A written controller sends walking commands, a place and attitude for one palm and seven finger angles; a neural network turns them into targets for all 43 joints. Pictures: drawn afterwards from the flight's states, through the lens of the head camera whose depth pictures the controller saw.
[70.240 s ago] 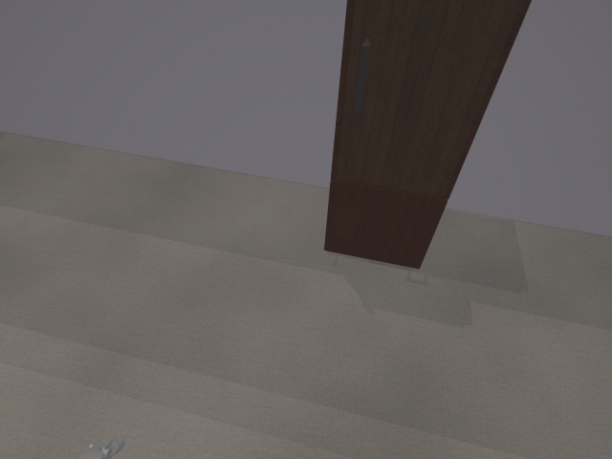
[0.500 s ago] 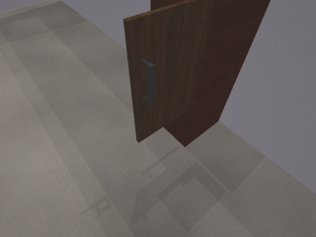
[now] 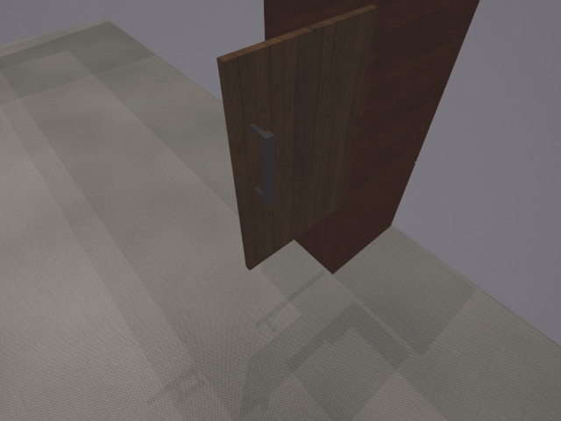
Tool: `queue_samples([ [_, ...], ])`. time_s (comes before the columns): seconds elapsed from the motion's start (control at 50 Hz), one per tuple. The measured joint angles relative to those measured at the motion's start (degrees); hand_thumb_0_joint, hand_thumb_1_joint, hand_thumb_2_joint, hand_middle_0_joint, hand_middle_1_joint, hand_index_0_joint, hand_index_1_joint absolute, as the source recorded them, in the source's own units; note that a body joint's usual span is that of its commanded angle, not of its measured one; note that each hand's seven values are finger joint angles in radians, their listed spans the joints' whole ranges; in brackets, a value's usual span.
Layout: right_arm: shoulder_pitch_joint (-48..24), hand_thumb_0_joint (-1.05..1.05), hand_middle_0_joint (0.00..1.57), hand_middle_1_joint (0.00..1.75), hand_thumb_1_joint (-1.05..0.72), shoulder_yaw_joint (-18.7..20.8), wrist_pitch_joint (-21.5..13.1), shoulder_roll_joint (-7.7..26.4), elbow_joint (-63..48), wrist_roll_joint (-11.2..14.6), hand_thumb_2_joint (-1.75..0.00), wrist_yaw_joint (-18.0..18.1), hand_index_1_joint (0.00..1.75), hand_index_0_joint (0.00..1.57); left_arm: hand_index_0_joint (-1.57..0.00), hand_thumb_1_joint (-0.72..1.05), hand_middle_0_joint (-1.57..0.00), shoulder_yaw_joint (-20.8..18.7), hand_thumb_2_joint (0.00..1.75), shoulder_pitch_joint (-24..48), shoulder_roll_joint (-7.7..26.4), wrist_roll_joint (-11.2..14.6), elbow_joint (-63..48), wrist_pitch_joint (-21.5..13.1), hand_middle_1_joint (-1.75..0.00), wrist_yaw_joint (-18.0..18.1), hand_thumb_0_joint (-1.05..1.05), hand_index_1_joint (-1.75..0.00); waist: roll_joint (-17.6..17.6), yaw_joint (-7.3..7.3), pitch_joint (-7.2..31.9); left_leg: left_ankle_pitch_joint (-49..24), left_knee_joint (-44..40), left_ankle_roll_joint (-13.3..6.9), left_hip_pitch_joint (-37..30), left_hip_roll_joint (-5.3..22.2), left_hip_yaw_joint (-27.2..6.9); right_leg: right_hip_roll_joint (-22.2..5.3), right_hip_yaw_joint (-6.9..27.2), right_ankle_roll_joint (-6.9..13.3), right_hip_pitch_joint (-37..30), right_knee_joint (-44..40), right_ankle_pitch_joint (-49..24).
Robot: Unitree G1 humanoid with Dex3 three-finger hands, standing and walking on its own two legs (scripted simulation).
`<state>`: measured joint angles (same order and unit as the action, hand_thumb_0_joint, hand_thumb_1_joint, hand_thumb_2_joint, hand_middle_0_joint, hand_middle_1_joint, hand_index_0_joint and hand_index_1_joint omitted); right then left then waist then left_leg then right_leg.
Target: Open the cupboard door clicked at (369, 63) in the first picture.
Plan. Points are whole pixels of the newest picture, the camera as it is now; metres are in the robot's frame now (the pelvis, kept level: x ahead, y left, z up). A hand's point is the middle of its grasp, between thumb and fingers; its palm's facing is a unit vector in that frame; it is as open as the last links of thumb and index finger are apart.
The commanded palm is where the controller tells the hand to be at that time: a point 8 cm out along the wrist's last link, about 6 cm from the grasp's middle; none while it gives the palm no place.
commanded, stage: let the arm hang, fingers relaxed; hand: left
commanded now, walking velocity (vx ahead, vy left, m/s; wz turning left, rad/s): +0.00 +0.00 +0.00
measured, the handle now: (262, 167) +0.56 +0.07 +0.03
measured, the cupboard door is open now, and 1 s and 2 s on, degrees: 89 89 89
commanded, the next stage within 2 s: look to check the result in 0.10 s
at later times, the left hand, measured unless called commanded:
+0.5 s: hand out of the picture +0.06 +0.20 -0.17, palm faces +0.03 -0.97 -0.25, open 7.4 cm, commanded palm none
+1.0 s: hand out of the picture +0.09 +0.20 -0.17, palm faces +0.01 -0.97 -0.25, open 7.4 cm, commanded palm none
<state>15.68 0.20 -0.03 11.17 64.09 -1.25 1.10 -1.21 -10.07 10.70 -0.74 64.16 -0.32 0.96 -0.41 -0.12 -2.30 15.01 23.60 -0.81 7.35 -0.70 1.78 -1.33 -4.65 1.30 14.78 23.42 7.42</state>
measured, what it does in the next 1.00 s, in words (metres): stands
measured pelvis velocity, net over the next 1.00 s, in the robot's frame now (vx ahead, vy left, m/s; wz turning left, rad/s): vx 0.03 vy -0.01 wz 0.01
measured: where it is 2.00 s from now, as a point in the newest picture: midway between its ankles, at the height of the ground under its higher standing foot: outside the picture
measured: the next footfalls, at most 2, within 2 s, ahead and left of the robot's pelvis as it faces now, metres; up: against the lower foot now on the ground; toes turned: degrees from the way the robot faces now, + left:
none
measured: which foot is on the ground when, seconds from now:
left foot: down 0.00-1.00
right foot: down 0.00-1.00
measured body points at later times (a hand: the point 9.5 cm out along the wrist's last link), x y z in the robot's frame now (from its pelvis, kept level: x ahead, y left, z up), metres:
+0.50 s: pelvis +0.03 +0.00 +0.00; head +0.05 -0.01 +0.45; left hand +0.06 +0.25 -0.15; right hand +0.05 -0.25 -0.16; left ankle -0.02 +0.11 -0.74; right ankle +0.06 -0.11 -0.74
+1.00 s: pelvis +0.03 -0.01 +0.00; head +0.05 -0.01 +0.45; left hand +0.09 +0.25 -0.15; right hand +0.06 -0.26 -0.15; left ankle -0.02 +0.11 -0.74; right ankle +0.06 -0.11 -0.74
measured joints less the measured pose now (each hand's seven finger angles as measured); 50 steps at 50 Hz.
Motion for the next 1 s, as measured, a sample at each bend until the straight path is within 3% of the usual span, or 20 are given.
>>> queue_samples([
  [1.0, -4.41, 0.01, 0.20, 0.30, -0.90, -0.52, -0.12, 1.88, 1.42, 0.18, -0.90, 0.23, 0.30, 0.20, -0.20, 0.91, -0.20, 0.48, 0.90, 1.81, 2.03, 0.26, 1.11, -0.70, -0.30, -0.08, 0.00, -0.30, -0.26, -0.01, -0.75, 0.14, -5.12, 0.79, -5.28, 1.11, -0.67, 1.24, -0.74, 0.35, -4.70, -3.52, 1.22],
])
